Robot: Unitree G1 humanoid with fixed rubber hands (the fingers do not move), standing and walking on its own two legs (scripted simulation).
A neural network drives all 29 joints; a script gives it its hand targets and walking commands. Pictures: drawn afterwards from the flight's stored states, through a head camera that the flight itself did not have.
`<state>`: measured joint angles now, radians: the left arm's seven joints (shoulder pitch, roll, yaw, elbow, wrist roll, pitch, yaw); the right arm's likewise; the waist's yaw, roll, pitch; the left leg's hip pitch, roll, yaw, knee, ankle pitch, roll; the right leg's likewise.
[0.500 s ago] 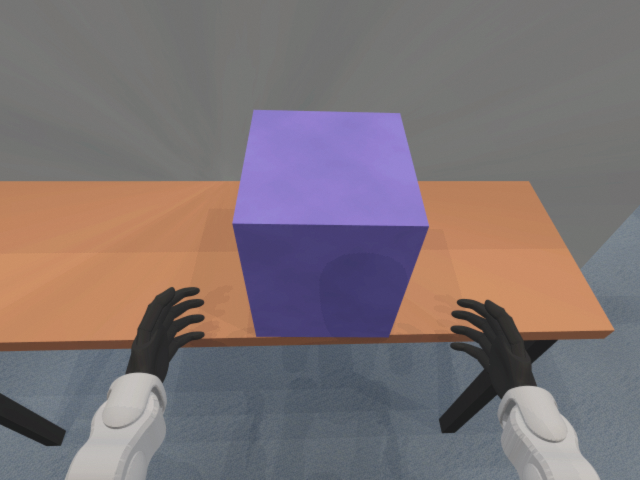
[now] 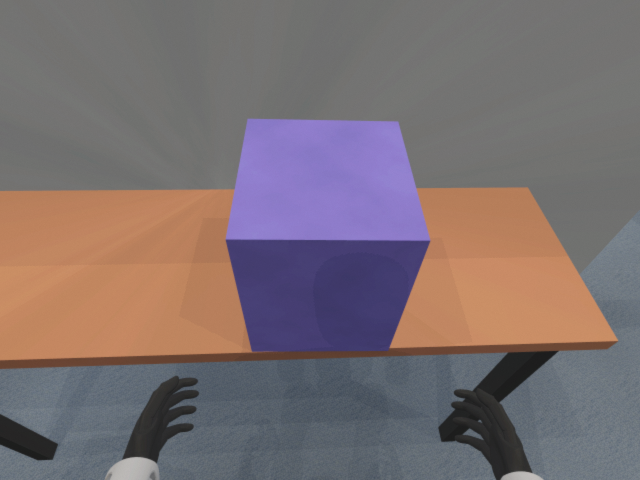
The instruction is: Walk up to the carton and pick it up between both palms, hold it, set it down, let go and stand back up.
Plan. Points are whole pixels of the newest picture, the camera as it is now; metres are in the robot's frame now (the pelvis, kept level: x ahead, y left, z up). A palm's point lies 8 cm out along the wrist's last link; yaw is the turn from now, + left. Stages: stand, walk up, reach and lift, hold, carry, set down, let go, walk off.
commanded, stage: let go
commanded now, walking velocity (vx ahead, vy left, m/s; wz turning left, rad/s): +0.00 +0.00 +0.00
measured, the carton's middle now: (321, 241) +0.42 +0.01 +0.06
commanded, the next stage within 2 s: stand in 0.72 s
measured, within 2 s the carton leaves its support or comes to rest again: neither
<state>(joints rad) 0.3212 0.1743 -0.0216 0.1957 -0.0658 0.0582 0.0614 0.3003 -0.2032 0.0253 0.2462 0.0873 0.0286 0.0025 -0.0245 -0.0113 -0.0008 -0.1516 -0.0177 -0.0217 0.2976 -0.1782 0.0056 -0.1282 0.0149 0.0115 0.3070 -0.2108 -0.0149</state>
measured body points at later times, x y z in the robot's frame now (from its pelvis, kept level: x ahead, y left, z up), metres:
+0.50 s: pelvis +0.00 +0.01 -0.01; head +0.03 +0.01 +0.44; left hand +0.18 +0.24 -0.10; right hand +0.18 -0.23 -0.10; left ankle -0.02 +0.12 -0.75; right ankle -0.03 -0.11 -0.75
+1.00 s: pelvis -0.01 +0.00 -0.01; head +0.00 +0.01 +0.44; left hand +0.05 +0.27 -0.14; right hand +0.08 -0.25 -0.13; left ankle -0.02 +0.12 -0.75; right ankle -0.03 -0.11 -0.75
